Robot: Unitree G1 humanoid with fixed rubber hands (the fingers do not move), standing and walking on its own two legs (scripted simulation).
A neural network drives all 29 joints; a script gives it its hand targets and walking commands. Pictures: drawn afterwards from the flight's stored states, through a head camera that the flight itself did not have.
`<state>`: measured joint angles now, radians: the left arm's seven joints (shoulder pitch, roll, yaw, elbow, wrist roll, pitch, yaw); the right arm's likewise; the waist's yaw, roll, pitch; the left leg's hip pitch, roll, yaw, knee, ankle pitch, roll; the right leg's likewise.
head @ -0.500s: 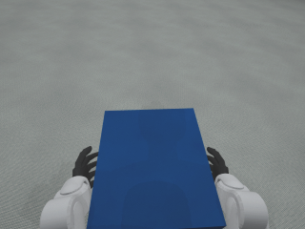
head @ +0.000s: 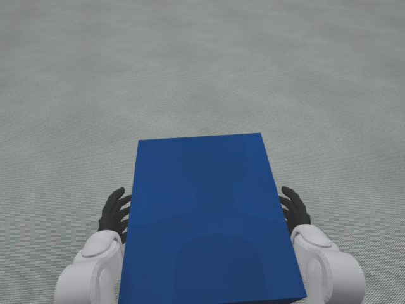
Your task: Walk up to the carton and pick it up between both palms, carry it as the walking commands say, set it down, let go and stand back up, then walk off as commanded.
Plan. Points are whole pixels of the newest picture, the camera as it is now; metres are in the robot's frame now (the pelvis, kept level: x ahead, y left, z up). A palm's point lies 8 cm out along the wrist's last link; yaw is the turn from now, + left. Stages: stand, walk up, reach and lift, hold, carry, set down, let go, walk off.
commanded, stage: carry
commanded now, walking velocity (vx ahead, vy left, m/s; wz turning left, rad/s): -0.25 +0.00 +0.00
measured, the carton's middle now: (205, 233) +0.26 -0.02 +0.03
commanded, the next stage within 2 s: none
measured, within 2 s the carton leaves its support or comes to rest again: neither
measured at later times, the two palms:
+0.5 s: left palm out of the picture +0.03 +0.16 +0.08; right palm out of the picture +0.02 -0.15 +0.06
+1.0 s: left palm out of the picture -0.21 +0.20 +0.07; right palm out of the picture -0.19 -0.11 +0.07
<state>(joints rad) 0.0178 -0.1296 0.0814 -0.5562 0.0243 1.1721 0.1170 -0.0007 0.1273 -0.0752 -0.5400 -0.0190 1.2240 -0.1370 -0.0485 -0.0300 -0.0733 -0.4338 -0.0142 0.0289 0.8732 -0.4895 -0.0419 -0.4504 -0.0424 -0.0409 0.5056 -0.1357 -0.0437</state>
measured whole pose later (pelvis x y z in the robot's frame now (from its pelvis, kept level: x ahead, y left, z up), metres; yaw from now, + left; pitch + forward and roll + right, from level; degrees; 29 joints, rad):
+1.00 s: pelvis -0.43 +0.02 -0.01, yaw +2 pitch +4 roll +0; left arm 0.03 -0.13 0.10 -0.54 0.02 1.21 0.13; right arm 0.04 0.13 -0.05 -0.49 -0.03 1.20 -0.13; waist 0.02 -0.04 -0.06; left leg -0.43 0.00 0.00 0.56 -0.19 0.01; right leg -0.59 -0.01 -0.04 1.14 -0.43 0.03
